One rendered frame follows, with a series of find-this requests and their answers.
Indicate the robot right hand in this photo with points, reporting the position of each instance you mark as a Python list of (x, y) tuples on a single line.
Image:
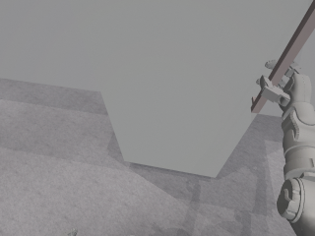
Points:
[(297, 89)]

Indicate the fridge door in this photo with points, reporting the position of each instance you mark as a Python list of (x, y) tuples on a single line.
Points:
[(177, 77)]

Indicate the right robot forearm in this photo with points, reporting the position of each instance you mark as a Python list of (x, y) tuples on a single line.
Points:
[(299, 141)]

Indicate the handle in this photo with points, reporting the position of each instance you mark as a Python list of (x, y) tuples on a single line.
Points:
[(300, 36)]

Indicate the right robot upper arm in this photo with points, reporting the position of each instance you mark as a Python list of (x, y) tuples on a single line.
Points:
[(296, 203)]

